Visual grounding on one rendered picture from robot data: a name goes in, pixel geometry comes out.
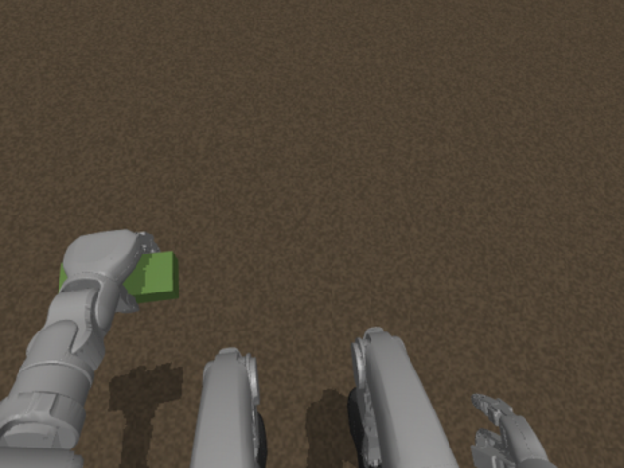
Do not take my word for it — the left robot hand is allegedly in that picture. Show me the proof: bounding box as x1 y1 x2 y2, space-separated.
63 229 160 313

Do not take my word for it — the small box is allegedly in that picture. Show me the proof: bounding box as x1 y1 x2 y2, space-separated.
58 251 179 303

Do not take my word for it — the left robot arm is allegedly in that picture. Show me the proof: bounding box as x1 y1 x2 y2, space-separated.
0 273 120 468

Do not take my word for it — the right robot hand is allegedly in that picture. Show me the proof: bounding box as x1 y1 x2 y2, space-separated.
470 393 549 468

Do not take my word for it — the right robot foot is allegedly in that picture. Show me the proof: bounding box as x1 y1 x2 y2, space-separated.
347 387 382 468

